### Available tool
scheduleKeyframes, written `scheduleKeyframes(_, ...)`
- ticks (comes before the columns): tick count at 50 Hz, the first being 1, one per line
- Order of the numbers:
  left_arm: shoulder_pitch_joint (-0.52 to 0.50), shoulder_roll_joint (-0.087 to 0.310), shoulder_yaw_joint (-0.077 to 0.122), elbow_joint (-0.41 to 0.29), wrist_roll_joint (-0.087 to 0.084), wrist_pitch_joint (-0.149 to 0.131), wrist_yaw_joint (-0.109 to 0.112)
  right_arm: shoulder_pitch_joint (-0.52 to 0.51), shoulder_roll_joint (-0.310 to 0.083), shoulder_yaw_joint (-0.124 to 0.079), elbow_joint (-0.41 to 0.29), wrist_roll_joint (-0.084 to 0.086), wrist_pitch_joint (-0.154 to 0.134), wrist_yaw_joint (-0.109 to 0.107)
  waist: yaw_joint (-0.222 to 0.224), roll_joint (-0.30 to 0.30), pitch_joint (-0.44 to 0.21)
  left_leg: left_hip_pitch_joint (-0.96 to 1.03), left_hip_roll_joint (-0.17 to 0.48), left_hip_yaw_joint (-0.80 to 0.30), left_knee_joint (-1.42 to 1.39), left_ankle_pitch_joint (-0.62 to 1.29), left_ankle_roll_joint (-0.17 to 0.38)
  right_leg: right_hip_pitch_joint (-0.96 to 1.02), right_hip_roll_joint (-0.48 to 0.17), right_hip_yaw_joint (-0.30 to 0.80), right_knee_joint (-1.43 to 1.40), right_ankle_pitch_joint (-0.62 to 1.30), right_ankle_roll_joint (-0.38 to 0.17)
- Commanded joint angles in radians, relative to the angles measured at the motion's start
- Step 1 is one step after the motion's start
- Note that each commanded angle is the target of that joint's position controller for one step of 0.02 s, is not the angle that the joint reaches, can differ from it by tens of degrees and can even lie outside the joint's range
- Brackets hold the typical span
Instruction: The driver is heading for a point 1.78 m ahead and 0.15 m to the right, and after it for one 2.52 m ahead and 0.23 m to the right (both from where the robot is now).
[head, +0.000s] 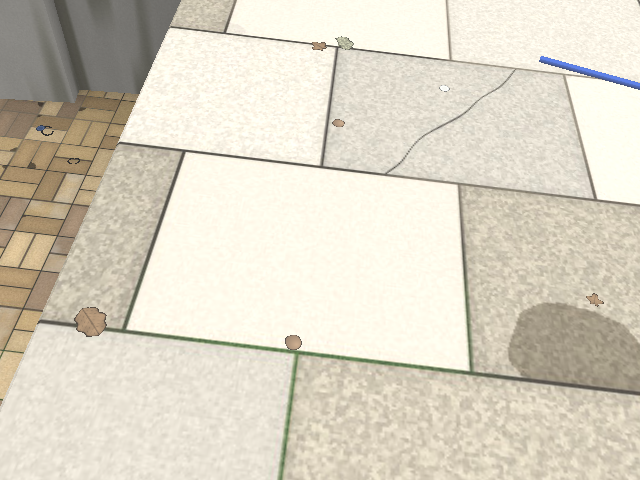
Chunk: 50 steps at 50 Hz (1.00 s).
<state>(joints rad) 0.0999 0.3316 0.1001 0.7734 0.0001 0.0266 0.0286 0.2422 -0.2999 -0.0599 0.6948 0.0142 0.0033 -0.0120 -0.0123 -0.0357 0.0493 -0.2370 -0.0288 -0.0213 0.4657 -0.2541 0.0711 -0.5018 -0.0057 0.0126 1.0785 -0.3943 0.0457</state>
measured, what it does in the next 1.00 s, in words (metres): walks ahead: right foot, then left foot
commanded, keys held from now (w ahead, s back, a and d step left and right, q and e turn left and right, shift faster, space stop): w+q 0.14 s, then w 0.08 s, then w+e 0.78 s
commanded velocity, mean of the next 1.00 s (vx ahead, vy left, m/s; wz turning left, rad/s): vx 0.41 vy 0.00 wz -0.12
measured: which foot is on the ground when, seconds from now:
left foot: down 0.00-0.40, up 0.42-0.80, down 0.82-1.00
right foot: up 0.00-0.36, down 0.38-0.84, up 0.86-1.00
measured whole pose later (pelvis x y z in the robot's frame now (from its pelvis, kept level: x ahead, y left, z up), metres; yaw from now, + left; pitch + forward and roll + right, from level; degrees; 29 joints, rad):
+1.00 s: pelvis +0.44 -0.01 +0.00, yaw -12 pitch +0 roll +2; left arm 0.28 0.33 0.06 0.75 -0.03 -0.02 0.01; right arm 0.22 -0.27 -0.06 0.68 -0.01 -0.10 0.01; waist 0.00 -0.05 0.04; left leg -0.23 -0.03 0.06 0.40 -0.18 0.03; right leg -0.51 -0.04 0.06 1.16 -0.35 -0.01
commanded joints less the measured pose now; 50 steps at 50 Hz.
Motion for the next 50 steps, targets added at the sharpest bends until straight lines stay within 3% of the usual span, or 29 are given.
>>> scheduleKeyframes(1, -0.076, 0.087, 0.021, -0.077, -0.01, -0.043, -0.013, 0.028, -0.152, -0.037, -0.067, -0.002, -0.026, -0.017, -0.018, 0.159, -0.059, 0.212, 0.241, -0.375, -0.29, -0.22, 0.154, -0.203, -0.025, 0.059, -0.09, 0.142, 0.0)
scheduleKeyframes(5, -0.113, 0.065, 0.012, -0.076, -0.006, -0.086, -0.023, 0.059, -0.182, -0.047, -0.061, -0.002, -0.039, -0.024, -0.036, 0.168, -0.034, 0.208, 0.217, -0.354, -0.293, -0.147, 0.147, -0.156, -0.008, 0.068, -0.333, 0.217, 0.024)
scheduleKeyframes(9, -0.122, 0.056, 0.001, -0.072, -0.013, -0.113, -0.042, 0.071, -0.194, -0.051, -0.059, 0.003, -0.039, -0.018, -0.052, 0.188, -0.024, 0.128, 0.205, -0.344, -0.273, -0.136, 0.148, -0.052, 0.0, 0.051, -0.478, 0.246, 0.034)
scheduleKeyframes(14, -0.135, 0.067, -0.014, -0.075, -0.025, -0.142, -0.063, 0.104, -0.183, -0.042, -0.037, 0.001, -0.044, 0.0, -0.076, 0.191, -0.009, 0.11, 0.238, -0.362, -0.245, -0.134, 0.145, 0.04, -0.013, 0.015, -0.557, 0.239, -0.016)
scheduleKeyframes(16, -0.099, 0.075, -0.017, -0.065, -0.027, -0.148, -0.066, 0.104, -0.172, -0.036, -0.029, 0.001, -0.043, 0.006, -0.049, 0.188, -0.004, 0.108, 0.244, -0.347, -0.217, -0.083, 0.134, 0.104, -0.012, -0.011, -0.603, 0.24, -0.054)
scheduleKeyframes(18, 0.02, 0.096, -0.007, -0.025, -0.025, -0.148, -0.062, 0.102, -0.147, -0.025, -0.025, -0.007, -0.042, 0.005, 0.013, 0.171, -0.045, 0.074, 0.207, -0.291, -0.112, 0.073, 0.102, 0.272, 0.012, -0.02, -0.632, 0.226, -0.096)
scheduleKeyframes(19, 0.142, 0.135, 0.006, 0.001, -0.025, -0.151, -0.057, 0.086, -0.111, -0.012, -0.035, -0.016, -0.046, 0.002, 0.071, 0.102, -0.116, 0.011, 0.148, -0.21, 0.084, 0.17, 0.062, 0.428, -0.06, 0.093, -0.655, 0.194, -0.146)
scheduleKeyframes(20, 0.263, 0.257, 0.034, 0.023, -0.017, -0.148, -0.058, 0.089, -0.074, 0.001, -0.088, -0.016, -0.064, -0.002, 0.081, -0.159, -0.197, -0.249, 0.004, -0.055, 0.427, 0.067, -0.026, 0.665, -0.247, 0.457, -0.741, 0.082, -0.294)
scheduleKeyframes(21, 0.31, 0.223, 0.028, 0.038, -0.026, -0.146, -0.072, 0.064, -0.115, -0.006, -0.107, -0.007, -0.081, -0.011, 0.104, -0.231, -0.18, -0.479, -0.035, -0.075, 0.63, -0.281, -0.061, 0.738, -0.341, 0.744, -0.857, -0.099, -0.376)
scheduleKeyframes(22, 0.265, 0.158, 0.006, 0.03, -0.031, -0.146, -0.074, 0.027, -0.162, -0.019, -0.107, 0.015, -0.094, -0.005, 0.088, -0.142, -0.072, -0.582, 0.026, -0.103, 0.705, -0.245, -0.045, 0.689, -0.335, 0.694, -0.862, -0.155, -0.354)
scheduleKeyframes(23, 0.236, 0.122, -0.005, 0.013, -0.02, -0.141, -0.071, -0.007, -0.149, -0.014, -0.104, 0.015, -0.105, 0.003, 0.085, -0.089, -0.037, -0.592, 0.057, -0.092, 0.713, -0.17, -0.037, 0.643, -0.286, 0.592, -0.864, -0.105, -0.331)
scheduleKeyframes(25, 0.203, 0.086, -0.02, -0.005, -0.012, -0.126, -0.059, -0.057, -0.131, -0.016, -0.115, -0.018, -0.12, 0.014, 0.063, -0.036, -0.003, -0.558, 0.099, -0.075, 0.608, -0.059, -0.048, 0.552, -0.22, 0.463, -0.88, 0.091, -0.302)
scheduleKeyframes(27, 0.205, 0.087, -0.022, -0.012, -0.016, -0.115, -0.045, -0.063, -0.101, -0.012, -0.126, -0.03, -0.122, 0.023, 0.044, -0.064, -0.015, -0.494, 0.096, -0.048, 0.507, -0.014, -0.078, 0.494, -0.174, 0.392, -0.896, 0.225, -0.297)
scheduleKeyframes(32, 0.242, 0.132, -0.007, -0.003, -0.025, -0.099, -0.013, -0.213, -0.036, 0.014, -0.17, -0.021, -0.125, 0.031, 0.076, -0.056, 0.006, -0.329, 0.034, 0.0, 0.166, 0.204, -0.134, 0.331, -0.101, 0.265, -0.887, 0.403, -0.26)
scheduleKeyframes(34, 0.288, 0.133, -0.006, 0.008, -0.029, -0.092, -0.009, -0.265, -0.044, 0.012, -0.181, -0.01, -0.128, 0.036, 0.095, -0.059, 0.002, -0.255, 0.007, -0.003, 0.094, 0.29, -0.138, 0.306, -0.109, 0.284, -0.872, 0.399, -0.248)
scheduleKeyframes(37, 0.305, 0.131, -0.002, 0.013, -0.039, -0.084, -0.003, -0.268, -0.081, -0.005, -0.185, 0.001, -0.13, 0.035, 0.072, -0.071, -0.005, -0.198, 0.012, -0.051, 0.029, 0.285, -0.113, 0.364, -0.146, 0.353, -0.815, 0.389, -0.215)
scheduleKeyframes(39, 0.289, 0.134, 0.004, 0.006, -0.035, -0.077, -0.002, -0.206, -0.112, -0.021, -0.172, 0.002, -0.133, 0.029, 0.027, -0.086, -0.03, -0.109, 0.014, -0.044, 0.008, 0.217, -0.077, 0.393, -0.155, 0.371, -0.734, 0.494, -0.193)
scheduleKeyframes(40, 0.276, 0.12, 0.0, -0.002, -0.03, -0.075, -0.006, -0.112, -0.137, -0.037, -0.15, -0.003, -0.134, 0.022, -0.027, -0.076, -0.088, 0.031, 0.013, -0.026, -0.028, 0.217, -0.047, 0.381, -0.112, 0.345, -0.623, 0.596, -0.168)
scheduleKeyframes(41, 0.262, 0.083, -0.014, -0.025, -0.014, -0.074, -0.012, 0.029, -0.171, -0.052, -0.132, -0.014, -0.133, 0.013, -0.097, -0.045, -0.221, 0.271, 0.106, -0.097, 0.003, 0.185, 0.007, 0.294, -0.06, 0.314, -0.409, 0.539, -0.14)
scheduleKeyframes(42, 0.358, -0.013, -0.041, -0.049, -0.011, -0.081, -0.013, 0.159, -0.254, -0.071, -0.116, -0.034, -0.122, 0.007, -0.091, 0.18, -0.401, 0.631, 0.347, -0.433, -0.001, 0.042, 0.126, 0.015, 0.072, 0.2, -0.054, 0.186, -0.081)
scheduleKeyframes(43, 0.417, 0.003, -0.049, -0.062, -0.036, -0.087, -0.014, 0.168, -0.214, -0.062, -0.095, -0.026, -0.114, 0.021, -0.055, 0.39, -0.448, 0.667, 0.47, -0.777, -0.139, -0.156, 0.199, -0.174, 0.075, 0.173, 0.147, -0.197, -0.064)
scheduleKeyframes(44, 0.351, 0.098, -0.024, -0.05, -0.052, -0.084, -0.014, 0.103, -0.13, -0.042, -0.105, -0.018, -0.11, 0.019, -0.063, 0.238, -0.274, 0.526, 0.432, -0.678, -0.172, -0.25, 0.164, -0.243, 0.005, 0.179, 0.224, -0.121, -0.062)
scheduleKeyframes(45, 0.262, 0.118, -0.019, -0.065, -0.046, -0.079, -0.014, 0.056, -0.096, -0.032, -0.105, -0.017, -0.104, 0.015, -0.064, 0.145, -0.159, 0.391, 0.386, -0.508, -0.18, -0.167, 0.133, -0.241, -0.033, 0.135, 0.218, -0.039, -0.059)
scheduleKeyframes(46, 0.218, 0.102, -0.019, -0.078, -0.034, -0.077, -0.016, 0.018, -0.079, -0.026, -0.09, -0.02, -0.102, 0.017, -0.042, 0.099, -0.082, 0.269, 0.342, -0.397, -0.209, -0.042, 0.123, -0.216, -0.062, 0.12, 0.178, 0.011, -0.055)
scheduleKeyframes(48, 0.21, 0.068, -0.017, -0.088, -0.031, -0.063, -0.024, -0.024, -0.064, -0.022, -0.072, -0.031, -0.11, 0.017, -0.002, 0.14, -0.031, 0.138, 0.291, -0.252, -0.268, 0.073, 0.112, -0.149, -0.106, 0.109, 0.117, 0.063, -0.052)
scheduleKeyframes(50, 0.193, 0.029, -0.026, -0.104, -0.03, -0.049, -0.028, -0.034, -0.071, -0.029, -0.053, -0.019, -0.122, 0.019, 0.01, 0.135, -0.011, 0.094, 0.29, -0.167, -0.311, 0.149, 0.128, -0.151, -0.119, 0.093, 0.071, 0.089, -0.043)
